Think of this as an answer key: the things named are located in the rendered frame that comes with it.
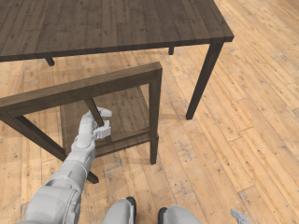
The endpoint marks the table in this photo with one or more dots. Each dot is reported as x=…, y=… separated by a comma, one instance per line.
x=46, y=29

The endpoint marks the left robot hand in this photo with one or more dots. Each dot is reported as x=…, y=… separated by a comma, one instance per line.
x=89, y=125

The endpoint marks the right robot hand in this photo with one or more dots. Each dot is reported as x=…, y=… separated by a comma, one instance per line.
x=240, y=218

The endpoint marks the robot left upper arm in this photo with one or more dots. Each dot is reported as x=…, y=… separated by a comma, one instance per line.
x=54, y=205

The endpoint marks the left robot forearm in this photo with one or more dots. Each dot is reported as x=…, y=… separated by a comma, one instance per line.
x=75, y=168

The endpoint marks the left robot foot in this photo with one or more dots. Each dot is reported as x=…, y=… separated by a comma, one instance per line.
x=132, y=201

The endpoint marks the chair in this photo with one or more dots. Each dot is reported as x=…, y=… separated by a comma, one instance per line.
x=132, y=122

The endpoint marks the left robot thigh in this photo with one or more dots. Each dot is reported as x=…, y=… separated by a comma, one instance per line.
x=120, y=213

